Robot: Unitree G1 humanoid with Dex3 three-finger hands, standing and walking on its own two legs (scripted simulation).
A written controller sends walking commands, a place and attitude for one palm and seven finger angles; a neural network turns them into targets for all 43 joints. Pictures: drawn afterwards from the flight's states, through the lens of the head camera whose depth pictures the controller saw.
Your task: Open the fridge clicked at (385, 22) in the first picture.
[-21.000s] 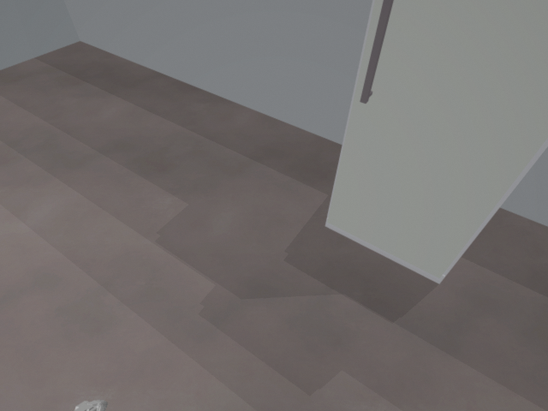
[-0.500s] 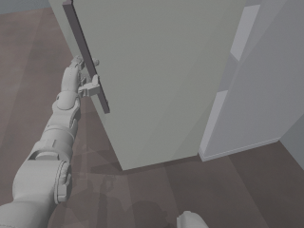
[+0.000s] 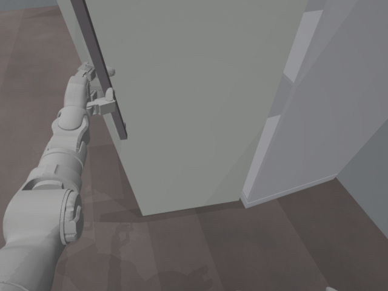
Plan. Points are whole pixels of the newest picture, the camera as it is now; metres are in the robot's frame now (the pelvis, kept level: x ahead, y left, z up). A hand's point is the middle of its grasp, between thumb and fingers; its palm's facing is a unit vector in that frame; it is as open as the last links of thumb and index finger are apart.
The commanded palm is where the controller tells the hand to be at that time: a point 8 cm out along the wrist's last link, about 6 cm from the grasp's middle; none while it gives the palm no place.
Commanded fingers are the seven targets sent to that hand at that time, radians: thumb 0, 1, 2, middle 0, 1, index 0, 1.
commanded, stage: stop walking and hold the door back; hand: left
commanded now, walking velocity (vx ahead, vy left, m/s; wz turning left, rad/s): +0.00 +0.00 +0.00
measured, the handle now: (106, 78) +0.53 +0.20 +0.16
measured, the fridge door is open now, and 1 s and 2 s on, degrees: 81 84 79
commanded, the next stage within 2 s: loosen the grip on the handle in 0.58 s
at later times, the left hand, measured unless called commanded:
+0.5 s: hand (108, 103) +0.46 +0.19 +0.14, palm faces +0.06 -0.97 -0.24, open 6.9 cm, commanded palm +0.44 +0.25 +0.12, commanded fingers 0.00 0.90 0.90 -0.45 -1.40 -0.45 -1.40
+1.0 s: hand (105, 107) +0.45 +0.19 +0.14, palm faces +0.04 -0.97 -0.24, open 11.1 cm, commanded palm +0.43 +0.24 +0.14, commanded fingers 0.00 -0.55 0.20 -0.36 -1.28 -0.36 -1.28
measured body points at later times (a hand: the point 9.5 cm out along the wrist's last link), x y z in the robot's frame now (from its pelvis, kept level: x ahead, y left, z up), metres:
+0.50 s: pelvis +0.01 +0.04 +0.01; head +0.04 +0.03 +0.46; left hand +0.45 +0.24 +0.16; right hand +0.11 -0.22 -0.11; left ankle +0.02 +0.14 -0.72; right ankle +0.01 -0.10 -0.72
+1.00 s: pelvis -0.03 +0.01 +0.00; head +0.01 +0.03 +0.44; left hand +0.44 +0.25 +0.15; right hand -0.01 -0.27 -0.10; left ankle +0.02 +0.14 -0.72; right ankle +0.01 -0.10 -0.72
